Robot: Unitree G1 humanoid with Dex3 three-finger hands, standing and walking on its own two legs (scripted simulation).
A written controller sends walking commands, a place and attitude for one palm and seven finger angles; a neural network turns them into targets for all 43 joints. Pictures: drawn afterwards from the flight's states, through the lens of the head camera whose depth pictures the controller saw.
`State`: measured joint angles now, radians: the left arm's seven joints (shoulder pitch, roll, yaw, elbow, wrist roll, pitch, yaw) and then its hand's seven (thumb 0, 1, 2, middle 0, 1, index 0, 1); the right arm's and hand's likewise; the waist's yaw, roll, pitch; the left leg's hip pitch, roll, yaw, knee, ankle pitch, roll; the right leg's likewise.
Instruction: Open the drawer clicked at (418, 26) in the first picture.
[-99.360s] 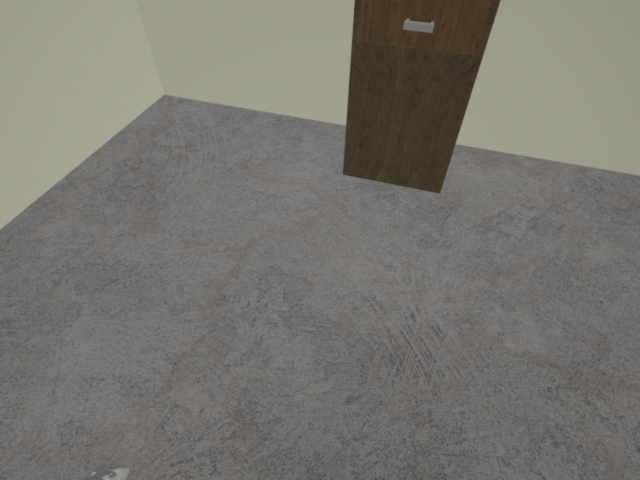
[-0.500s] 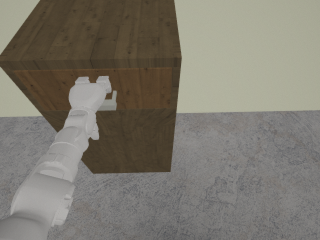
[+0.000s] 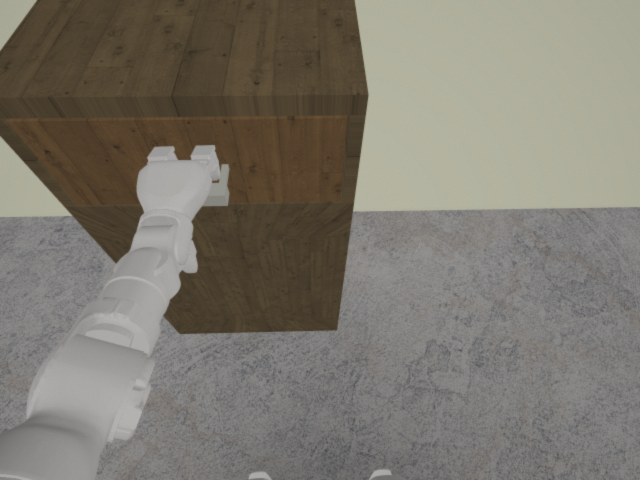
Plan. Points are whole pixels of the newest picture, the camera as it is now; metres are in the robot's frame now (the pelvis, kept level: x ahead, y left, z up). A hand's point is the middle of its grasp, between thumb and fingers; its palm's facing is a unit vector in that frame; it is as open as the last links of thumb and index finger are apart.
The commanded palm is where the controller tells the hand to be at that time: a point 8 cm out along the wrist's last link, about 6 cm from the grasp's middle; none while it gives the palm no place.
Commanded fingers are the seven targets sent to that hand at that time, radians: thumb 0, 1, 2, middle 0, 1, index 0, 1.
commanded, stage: lower the fingers behind the handle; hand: left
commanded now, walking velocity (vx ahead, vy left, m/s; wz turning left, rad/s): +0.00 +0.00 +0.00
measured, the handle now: (193, 183) +0.52 +0.17 +0.02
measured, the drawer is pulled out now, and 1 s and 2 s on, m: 0.00 0.00 0.01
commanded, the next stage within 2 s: close the thumb around the handle in 0.58 s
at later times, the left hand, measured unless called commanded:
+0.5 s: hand (188, 212) +0.47 +0.17 +0.02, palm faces -0.02 -0.01 -1.00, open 13.9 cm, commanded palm +0.45 +0.17 +0.06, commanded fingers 0.00 -0.50 0.30 -0.30 -1.20 -0.30 -1.20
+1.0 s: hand (188, 211) +0.47 +0.17 +0.02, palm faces -0.02 -0.01 -1.00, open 11.2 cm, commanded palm +0.46 +0.18 +0.06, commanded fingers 0.00 0.45 0.71 -0.37 -1.30 -0.37 -1.30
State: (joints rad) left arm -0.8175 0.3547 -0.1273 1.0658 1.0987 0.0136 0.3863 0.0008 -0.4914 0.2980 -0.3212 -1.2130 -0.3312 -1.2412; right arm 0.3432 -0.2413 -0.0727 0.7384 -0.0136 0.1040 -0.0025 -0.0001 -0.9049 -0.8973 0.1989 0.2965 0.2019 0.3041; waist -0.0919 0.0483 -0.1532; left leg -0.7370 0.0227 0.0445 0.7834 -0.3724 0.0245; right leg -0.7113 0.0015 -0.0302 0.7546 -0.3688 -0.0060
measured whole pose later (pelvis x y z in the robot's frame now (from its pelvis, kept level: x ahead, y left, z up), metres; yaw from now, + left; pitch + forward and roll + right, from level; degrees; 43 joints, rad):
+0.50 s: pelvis +0.00 +0.00 -0.01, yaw +0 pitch +19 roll -1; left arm -0.82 0.36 -0.13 1.05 1.10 0.02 0.38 0.00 -0.49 0.30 -0.28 -1.22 -0.29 -1.24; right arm 0.34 -0.24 -0.07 0.71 -0.01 0.11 0.00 0.00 -0.90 -0.90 0.20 0.30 0.20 0.30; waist -0.09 0.05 -0.16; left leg -0.78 0.03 0.04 0.83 -0.39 0.03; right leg -0.75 0.00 -0.03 0.80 -0.38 -0.01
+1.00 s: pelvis -0.01 +0.00 -0.01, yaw +0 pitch +19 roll -1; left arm -0.83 0.37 -0.13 1.07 1.10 0.02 0.38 0.00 -0.05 0.49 -0.29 -1.25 -0.30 -1.25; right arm 0.33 -0.24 -0.05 0.70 0.00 0.11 -0.02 0.00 -0.90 -0.90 0.20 0.30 0.20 0.30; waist -0.10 0.04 -0.16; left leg -0.78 0.03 0.04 0.82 -0.38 0.03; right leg -0.75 0.00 -0.03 0.79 -0.37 0.00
